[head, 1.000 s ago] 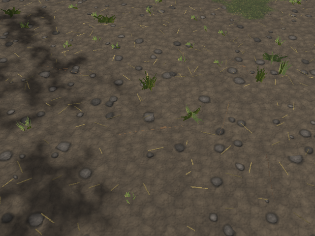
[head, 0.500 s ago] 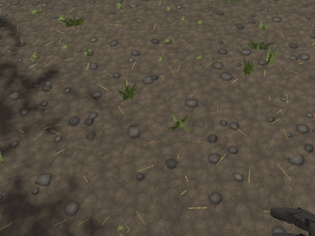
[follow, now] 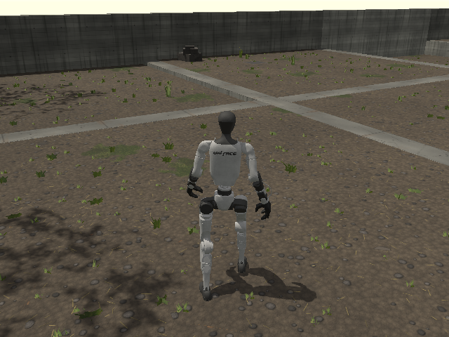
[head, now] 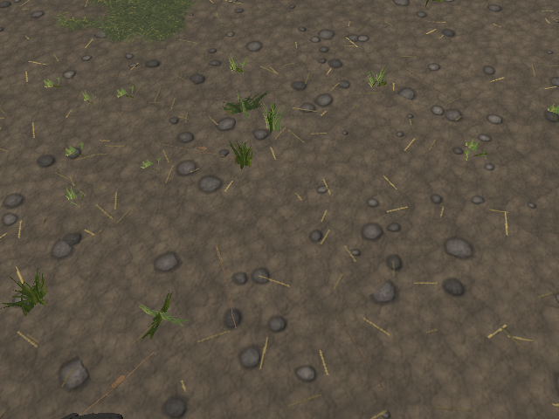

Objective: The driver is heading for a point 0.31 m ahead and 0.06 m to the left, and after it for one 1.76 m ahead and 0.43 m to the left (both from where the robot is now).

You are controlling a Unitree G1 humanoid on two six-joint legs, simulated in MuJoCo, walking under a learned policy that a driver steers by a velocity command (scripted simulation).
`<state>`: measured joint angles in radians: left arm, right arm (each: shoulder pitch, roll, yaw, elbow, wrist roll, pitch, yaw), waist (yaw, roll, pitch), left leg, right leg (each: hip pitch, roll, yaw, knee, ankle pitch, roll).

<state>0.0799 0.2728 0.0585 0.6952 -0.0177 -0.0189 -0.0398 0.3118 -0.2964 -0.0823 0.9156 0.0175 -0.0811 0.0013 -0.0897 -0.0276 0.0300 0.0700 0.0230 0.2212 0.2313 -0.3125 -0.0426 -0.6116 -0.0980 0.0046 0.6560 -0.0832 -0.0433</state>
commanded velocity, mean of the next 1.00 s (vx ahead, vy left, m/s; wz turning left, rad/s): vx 0.50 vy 0.00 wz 0.31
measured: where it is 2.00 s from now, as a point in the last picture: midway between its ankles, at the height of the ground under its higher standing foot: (170, 202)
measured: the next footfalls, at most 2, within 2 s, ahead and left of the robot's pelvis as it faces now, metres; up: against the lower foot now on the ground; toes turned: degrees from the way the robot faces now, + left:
right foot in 0.06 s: +0.20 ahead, -0.13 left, +0.00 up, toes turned -4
left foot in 0.60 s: +0.50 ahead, +0.11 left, +0.00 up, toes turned +16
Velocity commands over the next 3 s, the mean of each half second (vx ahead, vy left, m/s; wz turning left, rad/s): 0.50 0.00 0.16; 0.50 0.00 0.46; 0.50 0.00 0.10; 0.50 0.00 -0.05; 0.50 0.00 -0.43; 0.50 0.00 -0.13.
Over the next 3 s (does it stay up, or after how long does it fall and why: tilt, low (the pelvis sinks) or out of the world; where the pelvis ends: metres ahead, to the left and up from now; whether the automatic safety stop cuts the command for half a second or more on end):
stays up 1.64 0.44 0.01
